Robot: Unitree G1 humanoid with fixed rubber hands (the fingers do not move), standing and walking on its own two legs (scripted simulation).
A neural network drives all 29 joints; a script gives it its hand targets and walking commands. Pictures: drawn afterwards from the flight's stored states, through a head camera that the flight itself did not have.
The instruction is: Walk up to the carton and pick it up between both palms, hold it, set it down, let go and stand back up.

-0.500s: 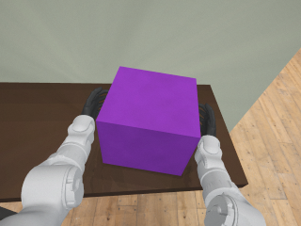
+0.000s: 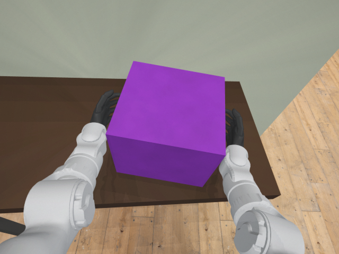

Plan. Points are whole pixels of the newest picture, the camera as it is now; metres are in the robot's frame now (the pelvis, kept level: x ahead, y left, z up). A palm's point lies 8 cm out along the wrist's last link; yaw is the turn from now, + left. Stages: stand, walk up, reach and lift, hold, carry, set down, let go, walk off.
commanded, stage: set down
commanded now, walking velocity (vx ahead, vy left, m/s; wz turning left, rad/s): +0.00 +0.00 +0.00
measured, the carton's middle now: (168, 126) +0.45 -0.03 +0.00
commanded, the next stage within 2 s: none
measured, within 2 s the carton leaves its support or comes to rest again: neither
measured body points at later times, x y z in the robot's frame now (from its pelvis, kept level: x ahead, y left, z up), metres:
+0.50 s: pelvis -0.03 +0.01 -0.01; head +0.06 +0.03 +0.43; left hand +0.43 +0.15 +0.00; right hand +0.37 -0.18 +0.01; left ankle -0.02 +0.10 -0.74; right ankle +0.01 -0.15 -0.74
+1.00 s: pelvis -0.07 +0.01 -0.02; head -0.01 +0.03 +0.43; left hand +0.37 +0.18 +0.00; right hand +0.31 -0.18 +0.01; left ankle -0.02 +0.10 -0.74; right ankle +0.01 -0.15 -0.74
